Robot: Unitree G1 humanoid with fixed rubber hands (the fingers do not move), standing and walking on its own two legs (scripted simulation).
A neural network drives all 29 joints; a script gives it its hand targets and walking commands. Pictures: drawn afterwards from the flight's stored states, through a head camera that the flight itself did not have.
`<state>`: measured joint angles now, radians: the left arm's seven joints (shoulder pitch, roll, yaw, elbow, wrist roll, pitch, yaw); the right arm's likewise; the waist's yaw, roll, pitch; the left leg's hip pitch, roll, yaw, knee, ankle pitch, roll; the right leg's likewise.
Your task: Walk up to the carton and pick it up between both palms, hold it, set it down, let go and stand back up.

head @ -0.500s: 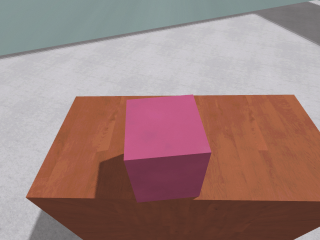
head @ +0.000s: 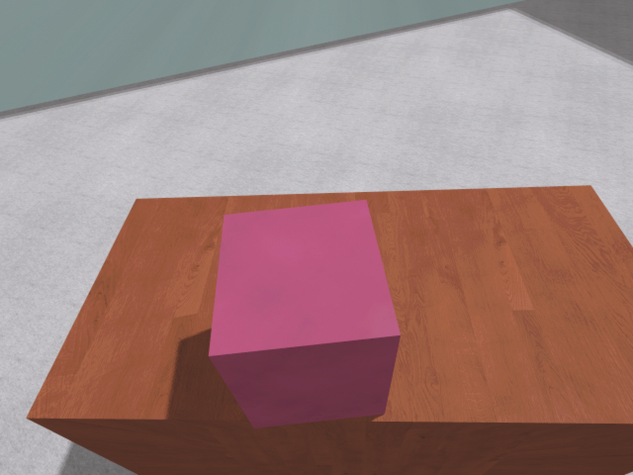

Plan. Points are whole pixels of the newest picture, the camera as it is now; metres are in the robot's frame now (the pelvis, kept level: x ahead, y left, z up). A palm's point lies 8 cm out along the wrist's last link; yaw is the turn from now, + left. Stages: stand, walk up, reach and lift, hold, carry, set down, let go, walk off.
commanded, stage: walk up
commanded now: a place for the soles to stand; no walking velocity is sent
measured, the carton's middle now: (307, 318) +0.35 +0.04 -0.02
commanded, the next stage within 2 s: stand in 0.78 s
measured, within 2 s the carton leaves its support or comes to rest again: neither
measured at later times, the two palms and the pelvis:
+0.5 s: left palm out of the picture +0.10 +0.32 -0.09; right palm out of the picture +0.09 -0.29 -0.10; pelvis +0.01 +0.02 +0.00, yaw +0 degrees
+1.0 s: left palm out of the picture +0.10 +0.32 -0.09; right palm out of the picture +0.09 -0.29 -0.10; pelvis +0.00 +0.02 +0.00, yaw +0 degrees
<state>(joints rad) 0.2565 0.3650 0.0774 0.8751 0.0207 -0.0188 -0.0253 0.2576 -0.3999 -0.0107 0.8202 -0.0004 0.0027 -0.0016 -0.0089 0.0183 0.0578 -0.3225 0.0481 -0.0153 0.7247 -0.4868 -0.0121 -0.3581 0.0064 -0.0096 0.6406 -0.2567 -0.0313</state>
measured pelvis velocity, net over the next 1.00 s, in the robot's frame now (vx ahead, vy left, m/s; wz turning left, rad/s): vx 0.00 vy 0.02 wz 0.00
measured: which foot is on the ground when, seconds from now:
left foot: up 0.00-0.14, down 0.16-1.00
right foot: down 0.00-1.00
